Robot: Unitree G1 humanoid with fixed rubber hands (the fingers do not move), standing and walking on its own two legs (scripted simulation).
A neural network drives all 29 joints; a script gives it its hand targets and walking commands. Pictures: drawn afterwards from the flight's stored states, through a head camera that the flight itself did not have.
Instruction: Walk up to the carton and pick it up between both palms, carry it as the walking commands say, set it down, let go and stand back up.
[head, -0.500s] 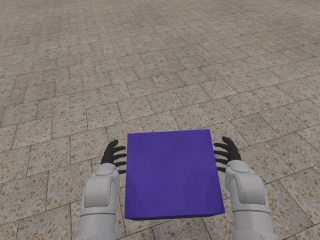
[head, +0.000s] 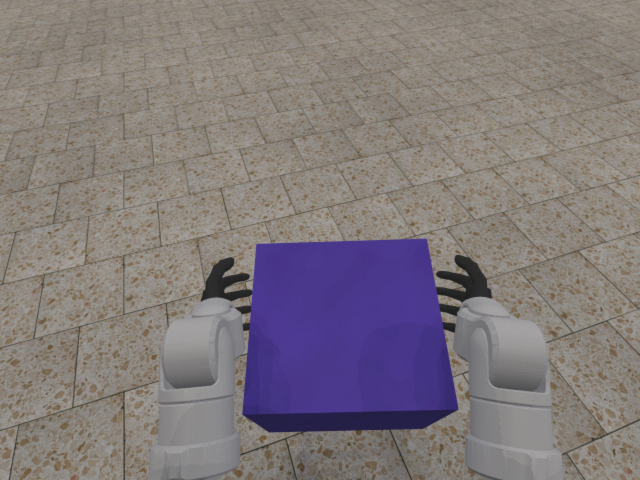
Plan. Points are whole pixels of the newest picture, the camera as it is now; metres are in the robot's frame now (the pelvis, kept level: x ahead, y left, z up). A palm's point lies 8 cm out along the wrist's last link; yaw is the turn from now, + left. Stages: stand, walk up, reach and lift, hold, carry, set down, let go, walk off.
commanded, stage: carry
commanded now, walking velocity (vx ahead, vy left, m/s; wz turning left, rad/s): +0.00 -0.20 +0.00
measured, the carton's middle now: (343, 340) +0.30 +0.00 -0.02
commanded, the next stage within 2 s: none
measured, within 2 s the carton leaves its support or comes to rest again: neither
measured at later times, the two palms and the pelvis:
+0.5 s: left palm (231, 339) +0.25 +0.13 +0.07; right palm (496, 324) +0.27 -0.17 +0.09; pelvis -0.02 -0.03 +0.01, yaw +1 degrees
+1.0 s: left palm (293, 348) +0.23 +0.06 +0.10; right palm (580, 350) +0.23 -0.24 +0.10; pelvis -0.05 -0.09 +0.01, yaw +1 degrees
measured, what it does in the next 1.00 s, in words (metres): steps to the right: left foot, then right foot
